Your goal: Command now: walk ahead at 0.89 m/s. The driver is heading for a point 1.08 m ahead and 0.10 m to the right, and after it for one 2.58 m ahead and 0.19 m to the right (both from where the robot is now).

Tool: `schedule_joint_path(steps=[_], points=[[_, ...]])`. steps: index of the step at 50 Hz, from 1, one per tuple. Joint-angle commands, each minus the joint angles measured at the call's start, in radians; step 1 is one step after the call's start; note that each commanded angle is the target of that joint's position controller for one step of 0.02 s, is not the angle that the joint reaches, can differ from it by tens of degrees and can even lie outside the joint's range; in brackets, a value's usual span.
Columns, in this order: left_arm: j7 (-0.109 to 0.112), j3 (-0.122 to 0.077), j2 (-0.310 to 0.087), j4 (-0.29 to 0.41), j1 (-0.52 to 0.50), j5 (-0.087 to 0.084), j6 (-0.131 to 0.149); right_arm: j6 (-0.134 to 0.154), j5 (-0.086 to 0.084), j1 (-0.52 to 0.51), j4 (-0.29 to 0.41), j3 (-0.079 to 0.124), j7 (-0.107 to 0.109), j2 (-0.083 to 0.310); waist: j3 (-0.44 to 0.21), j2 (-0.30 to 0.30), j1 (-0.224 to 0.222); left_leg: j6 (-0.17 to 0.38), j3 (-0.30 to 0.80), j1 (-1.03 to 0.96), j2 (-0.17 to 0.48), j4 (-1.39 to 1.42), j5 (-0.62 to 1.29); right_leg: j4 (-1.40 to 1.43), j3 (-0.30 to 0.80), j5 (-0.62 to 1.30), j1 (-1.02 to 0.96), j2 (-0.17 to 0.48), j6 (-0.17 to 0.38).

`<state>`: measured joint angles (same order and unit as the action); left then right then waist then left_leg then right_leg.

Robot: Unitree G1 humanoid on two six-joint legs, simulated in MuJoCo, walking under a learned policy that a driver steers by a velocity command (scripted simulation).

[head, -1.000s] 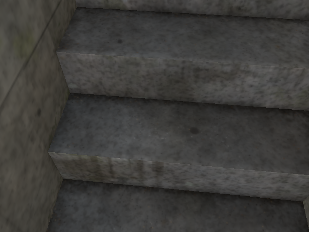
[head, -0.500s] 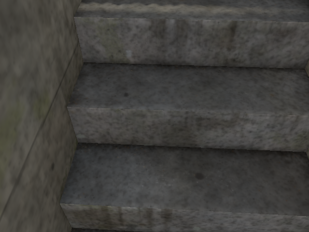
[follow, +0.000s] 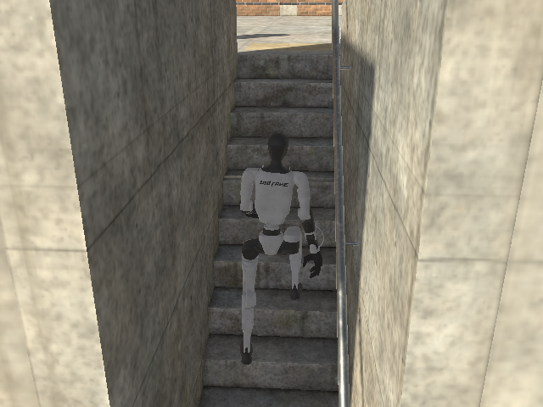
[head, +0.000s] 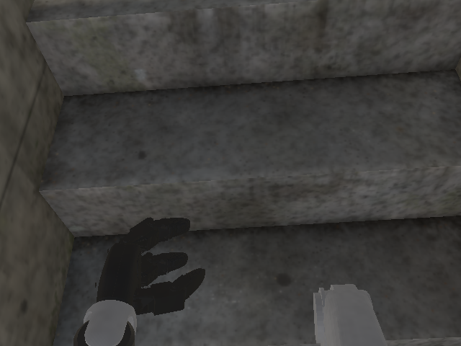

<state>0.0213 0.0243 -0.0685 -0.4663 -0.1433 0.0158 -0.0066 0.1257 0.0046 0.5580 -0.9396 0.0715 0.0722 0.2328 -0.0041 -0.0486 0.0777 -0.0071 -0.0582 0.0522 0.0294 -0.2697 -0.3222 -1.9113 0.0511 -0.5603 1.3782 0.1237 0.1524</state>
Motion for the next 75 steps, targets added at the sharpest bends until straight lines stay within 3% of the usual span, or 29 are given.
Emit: schedule_joint_path(steps=[1,3,4,5,6,11,14,18,23,25,27,30,37,39,40,42,43,44,45,48,50,56,58,60,62,63,64,68,75], points=[[-0.002,-0.031,-0.136,0.04,0.14,-0.037,-0.007,0.051,-0.054,-0.227,0.139,0.007,-0.011,0.2,-0.112,0.03,-0.172,0.245,-0.024,0.532,0.169,0.233,1.34,0.33,-0.294,0.051,-1.039,-0.134,0.021],[0.012,-0.102,-0.236,-0.09,0.673,-0.014,0.011,0.079,-0.075,-0.332,0.151,0.073,-0.039,0.343,-0.454,-0.083,-0.433,0.173,0.057,0.308,0.169,-0.489,1.925,0.735,-0.144,0.044,-1.388,-0.233,-0.003],[0.013,-0.145,-0.377,-0.16,0.751,0.017,0.017,0.072,-0.059,-0.426,0.189,0.065,-0.092,0.248,-0.45,0.158,-0.441,0.107,0.17,0.416,0.005,-0.915,1.149,1.19,0.278,-0.071,-1.41,-0.132,0.026],[0.017,-0.149,-0.424,-0.226,0.618,0.006,0.048,0.059,0.012,-0.35,0.273,0.035,-0.106,0.051,-0.46,0.508,-0.257,0.107,0.405,0.754,-0.257,-1.335,0.233,1.557,0.876,-0.235,-1.512,0.097,0.023],[0.002,-0.162,-0.402,-0.234,0.478,-0.017,0.064,0.049,0.039,-0.214,0.254,0.007,-0.108,-0.029,-0.434,0.238,-0.089,0.098,0.531,0.861,-0.242,-1.655,0.277,1.556,0.925,-0.026,-1.495,0.177,-0.01],[-0.016,-0.106,-0.141,-0.433,0.418,0.025,0.117,-0.022,0.045,-0.381,0.389,-0.058,-0.085,-0.137,-0.014,0.066,-0.027,0.141,0.306,1.223,-0.172,-2.152,0.162,1.473,0.291,0.355,-1.158,0.085,-0.019],[-0.036,-0.094,-0.188,-0.429,0.386,0.034,0.13,-0.089,0.007,-0.484,0.455,-0.068,-0.077,-0.121,0.134,0.035,0.028,0.136,0.239,1.165,-0.184,-1.968,0.041,1.634,0.002,0.52,-0.914,0.025,-0.127],[-0.024,-0.098,-0.28,-0.449,0.562,-0.058,0.166,-0.17,-0.014,-0.722,0.543,-0.089,-0.037,-0.077,0.161,0.078,-0.023,0.144,-0.063,1.036,-0.191,-1.56,-0.107,1.949,-0.145,1.072,-0.881,0.028,-0.141],[0.031,-0.163,-0.456,-0.328,0.346,-0.125,0.212,-0.195,-0.035,-0.23,0.362,-0.045,-0.025,0.09,-0.395,0.323,0.222,0.192,-0.093,0.4,-0.149,-1.023,-0.042,1.429,-0.132,2.72,-1.411,0.18,-0.047],[0.01,-0.164,-0.376,-0.316,0.358,-0.129,0.216,-0.135,-0.027,-0.195,0.347,-0.025,-0.047,0.128,-0.438,0.289,0.207,0.212,0.07,0.26,-0.143,-0.502,-0.009,0.996,-0.07,2.317,-1.496,0.083,-0.002],[-0.033,-0.142,-0.2,-0.232,0.414,-0.019,0.198,-0.11,0.035,-0.377,0.264,0.001,-0.057,0.141,-0.292,-0.2,0.037,0.473,0.772,0.116,0.117,-0.149,0.143,0.061,0.057,0.455,-0.769,-0.363,-0.123],[-0.03,-0.028,0.054,-0.026,0.121,0.034,0.173,-0.039,0.057,-0.159,0.116,-0.006,-0.051,0.028,-0.023,0.116,-0.006,0.41,0.691,0.079,0.141,-0.205,0.108,-0.756,0.203,0.215,-0.093,-0.348,0.034],[0.008,0.024,-0.061,0.151,-0.123,-0.022,0.054,0.027,-0.007,-0.176,0.012,-0.056,-0.026,0.015,0.176,0.025,-0.09,0.254,0.148,0.492,0.074,0.29,0.601,-0.231,-0.142,-0.075,-0.275,-0.197,-0.035],[-0.034,0.036,-0.109,0.068,0.011,-0.059,0.04,0.023,-0.09,-0.177,0.023,-0.052,-0.004,0.072,-0.065,0.218,-0.131,0.208,0.05,0.736,-0.05,0.256,1.036,0.516,-0.275,0.247,-1.127,-0.232,-0.052],[-0.015,0.023,-0.08,0.038,0.102,-0.087,0.038,0.035,-0.074,-0.134,0.061,-0.023,-0.011,0.193,-0.171,0.043,-0.135,0.243,0.108,0.589,0.06,0.113,1.672,0.56,-0.307,0.163,-1.233,-0.295,-0.086],[0.036,-0.019,-0.189,-0.077,0.465,-0.046,0.011,0.07,-0.084,-0.337,0.125,0.039,-0.033,0.327,-0.403,-0.268,-0.377,0.166,0.16,0.138,0.12,-0.374,2.114,0.967,-0.108,0.21,-1.291,-0.256,-0.081],[0.041,-0.077,-0.311,-0.193,0.609,0.022,0.034,0.071,-0.038,-0.42,0.19,0.027,-0.059,0.218,-0.436,-0.028,-0.399,0.123,0.18,0.29,-0.033,-0.901,1.336,1.16,0.215,0.125,-1.41,-0.136,-0.012],[0.06,-0.097,-0.366,-0.235,0.471,0.057,0.045,0.048,-0.025,-0.281,0.215,0.014,-0.095,0.058,-0.469,0.347,-0.195,0.083,0.367,0.603,-0.243,-1.324,0.324,1.577,0.866,0.266,-1.512,0.111,0.101],[0.035,-0.125,-0.338,-0.225,0.309,0.031,0.074,0.032,0.014,-0.23,0.28,0.006,-0.08,0.022,-0.383,0.154,-0.063,0.084,0.421,0.734,-0.229,-1.681,0.316,1.649,0.986,0.19,-1.412,0.177,0.102],[-0.006,-0.107,-0.183,-0.36,0.289,-0.011,0.105,-0.018,0.082,-0.312,0.342,-0.031,-0.077,-0.079,-0.038,-0.047,-0.006,0.145,0.356,1.082,-0.186,-2.028,0.174,1.48,0.48,0.186,-1.179,0.074,0.096],[-0.011,-0.091,-0.116,-0.433,0.41,0.008,0.128,-0.03,0.047,-0.324,0.376,-0.063,-0.079,-0.136,0.032,-0.057,-0.013,0.171,0.306,1.235,-0.186,-2.115,0.073,1.471,0.191,0.476,-1.224,0.033,0.027],[-0.025,-0.077,-0.237,-0.515,0.545,-0.014,0.168,-0.106,0.005,-0.672,0.619,-0.102,-0.021,-0.101,0.201,0.204,0.009,0.126,0.003,1.037,-0.105,-1.486,-0.186,1.927,-0.099,0.737,-0.876,-0.022,-0.004],[0.007,-0.083,-0.333,-0.437,0.516,-0.093,0.189,-0.117,-0.045,-0.527,0.512,-0.085,-0.04,0.011,-0.061,0.134,0.051,0.105,-0.239,0.276,-0.174,-1.092,-0.045,1.892,-0.135,1.834,-0.786,-0.025,0.071],[0.003,-0.135,-0.531,-0.393,0.423,-0.08,0.241,-0.163,-0.005,-0.185,0.439,-0.039,-0.027,0.049,-0.367,0.358,0.257,0.119,-0.127,0.155,-0.176,-1.027,-0.117,1.516,-0.086,2.615,-1.197,0.136,0.098],[-0.015,-0.154,-0.476,-0.333,0.416,-0.099,0.228,-0.15,0.031,-0.109,0.376,-0.016,-0.046,0.121,-0.432,0.31,0.243,0.163,0.079,0.099,-0.179,-0.554,-0.18,0.966,-0.003,2.149,-1.302,0.07,0.031],[-0.036,-0.131,-0.311,-0.239,0.406,-0.063,0.213,-0.16,0.058,-0.112,0.301,0.035,-0.04,0.238,-0.406,-0.103,0.156,0.309,0.731,0.02,0.093,-0.172,-0.553,0.484,0.056,1.135,-0.9,-0.241,-0.041],[-0.03,-0.123,-0.245,-0.176,0.363,0.018,0.2,-0.157,0.059,-0.267,0.295,0.034,-0.026,0.159,-0.296,-0.076,0.071,0.342,1.017,0.103,0.148,-0.03,-0.667,-0.017,0.233,0.599,-0.635,-0.335,-0.059],[0.006,-0.016,0.023,-0.019,0.284,0.06,0.116,-0.031,0.029,-0.147,0.105,-0.023,-0.037,-0.015,0.118,0.107,-0.066,0.243,0.447,0.174,0.109,-0.181,0.228,-0.485,0.205,0.221,-0.067,-0.274,-0.02],[0.031,0.015,-0.065,0.158,0.065,-0.023,0.02,-0.008,-0.043,-0.179,0.061,-0.031,-0.007,0.104,0.142,-0.026,-0.154,0.15,0.022,0.533,0.047,0.312,0.805,0.225,-0.204,0.036,-0.499,-0.14,-0.067]])
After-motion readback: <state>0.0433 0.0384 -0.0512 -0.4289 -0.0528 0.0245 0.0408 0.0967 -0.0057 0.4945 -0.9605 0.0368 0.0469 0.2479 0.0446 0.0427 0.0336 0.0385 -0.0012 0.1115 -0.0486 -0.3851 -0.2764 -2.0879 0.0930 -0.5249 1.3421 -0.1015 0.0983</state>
